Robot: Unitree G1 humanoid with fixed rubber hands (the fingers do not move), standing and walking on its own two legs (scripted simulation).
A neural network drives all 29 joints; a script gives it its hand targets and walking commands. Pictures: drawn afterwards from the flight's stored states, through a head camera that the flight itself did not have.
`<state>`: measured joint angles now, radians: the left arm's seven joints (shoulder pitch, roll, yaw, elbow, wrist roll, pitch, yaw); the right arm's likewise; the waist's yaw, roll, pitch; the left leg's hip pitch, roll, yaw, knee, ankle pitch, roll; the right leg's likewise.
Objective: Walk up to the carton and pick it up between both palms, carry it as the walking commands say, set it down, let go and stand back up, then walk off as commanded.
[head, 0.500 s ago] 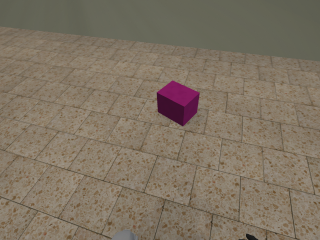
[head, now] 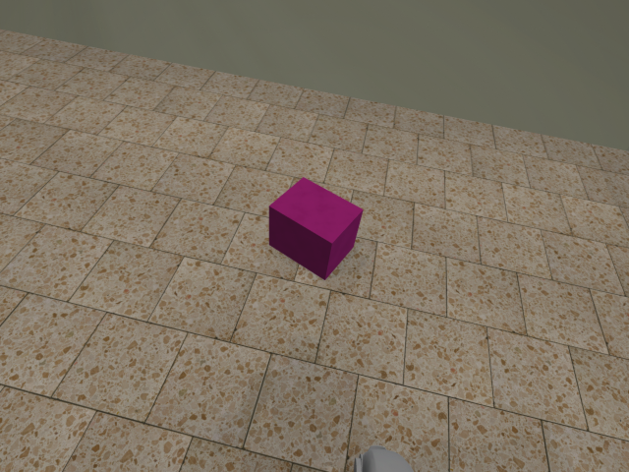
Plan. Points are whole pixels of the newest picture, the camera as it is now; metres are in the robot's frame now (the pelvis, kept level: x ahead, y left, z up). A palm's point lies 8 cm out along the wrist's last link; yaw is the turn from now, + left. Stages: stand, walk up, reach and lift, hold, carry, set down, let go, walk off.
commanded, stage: walk up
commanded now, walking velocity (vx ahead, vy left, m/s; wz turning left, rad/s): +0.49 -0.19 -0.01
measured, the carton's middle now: (314, 228) +1.09 -0.10 -0.67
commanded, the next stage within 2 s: none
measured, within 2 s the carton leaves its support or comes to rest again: neither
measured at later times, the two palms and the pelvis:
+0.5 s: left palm (185, 459) +0.18 +0.16 -0.12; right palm (484, 351) +0.34 -0.32 -0.14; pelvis +0.25 -0.08 +0.00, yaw +0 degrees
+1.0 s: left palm (193, 264) +0.52 +0.21 -0.15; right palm (456, 309) +0.40 -0.27 -0.11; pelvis +0.46 -0.03 +0.00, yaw -1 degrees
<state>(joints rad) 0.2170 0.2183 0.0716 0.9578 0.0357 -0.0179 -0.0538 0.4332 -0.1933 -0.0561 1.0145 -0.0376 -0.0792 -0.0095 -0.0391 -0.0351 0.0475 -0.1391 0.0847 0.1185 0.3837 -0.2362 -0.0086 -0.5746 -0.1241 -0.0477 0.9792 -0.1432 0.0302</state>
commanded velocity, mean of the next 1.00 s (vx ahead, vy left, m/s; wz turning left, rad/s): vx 0.44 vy -0.05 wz -0.01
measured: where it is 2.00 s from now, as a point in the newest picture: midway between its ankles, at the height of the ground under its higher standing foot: (311, 353)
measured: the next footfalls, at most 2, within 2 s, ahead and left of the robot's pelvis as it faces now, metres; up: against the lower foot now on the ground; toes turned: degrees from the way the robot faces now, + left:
right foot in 0.22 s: +0.26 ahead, -0.20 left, +0.00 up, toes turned -8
left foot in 0.72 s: +0.51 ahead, +0.08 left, +0.00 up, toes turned +9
